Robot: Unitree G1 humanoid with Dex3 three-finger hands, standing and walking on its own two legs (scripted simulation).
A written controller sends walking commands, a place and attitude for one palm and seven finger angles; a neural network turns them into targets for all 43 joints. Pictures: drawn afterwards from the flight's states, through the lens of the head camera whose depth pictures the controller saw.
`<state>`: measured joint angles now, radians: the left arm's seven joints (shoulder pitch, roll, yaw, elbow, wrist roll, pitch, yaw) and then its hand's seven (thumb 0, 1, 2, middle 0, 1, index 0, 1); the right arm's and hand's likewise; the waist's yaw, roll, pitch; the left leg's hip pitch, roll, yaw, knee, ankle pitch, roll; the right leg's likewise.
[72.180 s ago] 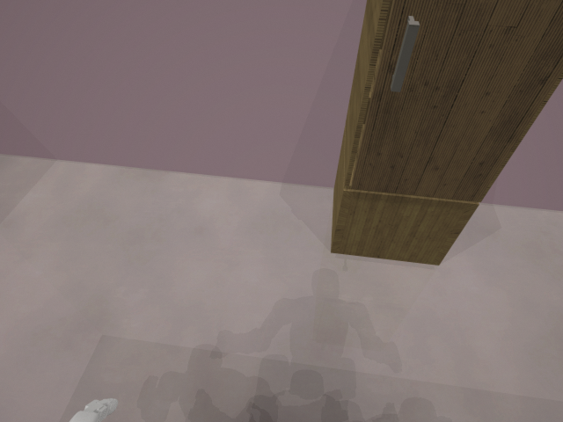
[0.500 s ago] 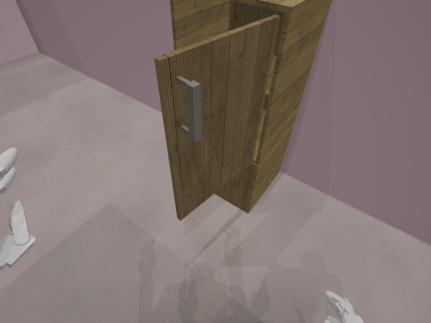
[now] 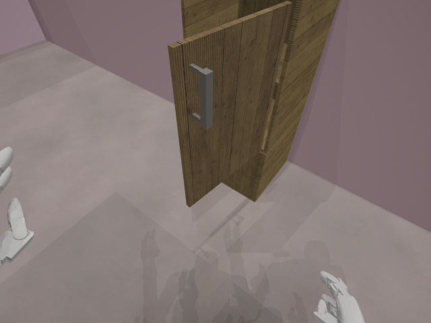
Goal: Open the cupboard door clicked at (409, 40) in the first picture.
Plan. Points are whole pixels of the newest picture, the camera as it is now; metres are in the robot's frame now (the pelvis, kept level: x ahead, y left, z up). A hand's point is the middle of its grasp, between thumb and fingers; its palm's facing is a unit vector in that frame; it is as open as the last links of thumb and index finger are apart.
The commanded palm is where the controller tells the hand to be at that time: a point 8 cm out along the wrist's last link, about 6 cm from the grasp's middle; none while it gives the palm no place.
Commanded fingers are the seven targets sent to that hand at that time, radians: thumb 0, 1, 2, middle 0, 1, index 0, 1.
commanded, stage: let the arm hang, fingers relaxed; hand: left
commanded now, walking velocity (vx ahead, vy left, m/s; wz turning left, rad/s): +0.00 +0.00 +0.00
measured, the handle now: (200, 97) +0.57 +0.08 +0.12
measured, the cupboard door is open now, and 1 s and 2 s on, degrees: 82 82 82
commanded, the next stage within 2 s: look to check the result in 1.18 s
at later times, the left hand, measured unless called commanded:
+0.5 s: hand out of the picture -0.02 +0.17 -0.19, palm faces +0.06 -0.99 -0.14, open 7.1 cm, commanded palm none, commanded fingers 0.00 0.90 0.90 -0.20 -0.30 -0.20 -0.30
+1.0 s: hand out of the picture +0.01 +0.15 -0.18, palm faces +0.08 -0.98 -0.19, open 7.3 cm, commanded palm none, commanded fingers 0.00 0.90 0.90 -0.20 -0.30 -0.20 -0.30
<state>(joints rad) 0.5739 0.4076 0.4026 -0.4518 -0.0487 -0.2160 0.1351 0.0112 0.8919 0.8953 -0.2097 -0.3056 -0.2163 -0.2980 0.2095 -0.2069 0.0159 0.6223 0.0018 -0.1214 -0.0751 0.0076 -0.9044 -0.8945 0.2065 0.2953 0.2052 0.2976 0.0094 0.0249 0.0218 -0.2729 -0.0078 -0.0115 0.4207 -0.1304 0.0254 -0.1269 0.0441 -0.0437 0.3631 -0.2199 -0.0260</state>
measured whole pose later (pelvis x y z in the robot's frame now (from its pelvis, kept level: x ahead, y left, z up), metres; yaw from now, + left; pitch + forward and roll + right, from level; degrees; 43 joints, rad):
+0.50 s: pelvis -0.01 +0.00 -0.01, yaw +3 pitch -1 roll -1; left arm 0.31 0.19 0.00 1.01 0.01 0.04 0.00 0.01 0.97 0.89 -0.20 -0.30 -0.21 -0.30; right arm 0.30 -0.19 0.01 1.03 -0.02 0.04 -0.02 0.00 -0.91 -0.89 0.20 0.29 0.20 0.30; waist -0.01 -0.03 0.07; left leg -0.34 -0.04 -0.06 0.52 -0.16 0.03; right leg -0.19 0.02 -0.10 0.49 -0.29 -0.03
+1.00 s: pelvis +0.02 -0.01 +0.00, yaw +2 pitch -2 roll +0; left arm 0.28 0.12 0.00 1.14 0.00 -0.01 0.03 0.00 0.91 0.90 -0.20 -0.30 -0.20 -0.29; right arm 0.27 -0.15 0.00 1.14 -0.01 0.01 -0.03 0.00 -0.92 -0.89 0.20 0.29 0.20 0.30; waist -0.01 0.03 0.04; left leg -0.24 -0.04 -0.04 0.43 -0.16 0.02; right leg -0.11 0.02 -0.08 0.44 -0.30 -0.04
